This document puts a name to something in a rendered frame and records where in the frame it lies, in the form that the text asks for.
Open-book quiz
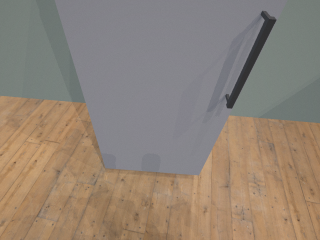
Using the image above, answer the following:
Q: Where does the handle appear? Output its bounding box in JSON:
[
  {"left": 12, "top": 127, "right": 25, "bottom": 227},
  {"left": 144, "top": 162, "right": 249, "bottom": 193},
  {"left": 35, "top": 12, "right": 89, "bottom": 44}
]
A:
[{"left": 225, "top": 11, "right": 277, "bottom": 109}]

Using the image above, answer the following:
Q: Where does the fridge door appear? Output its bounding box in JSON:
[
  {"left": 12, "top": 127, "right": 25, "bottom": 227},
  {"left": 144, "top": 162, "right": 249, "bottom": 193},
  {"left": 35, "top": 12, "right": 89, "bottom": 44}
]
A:
[{"left": 55, "top": 0, "right": 288, "bottom": 176}]

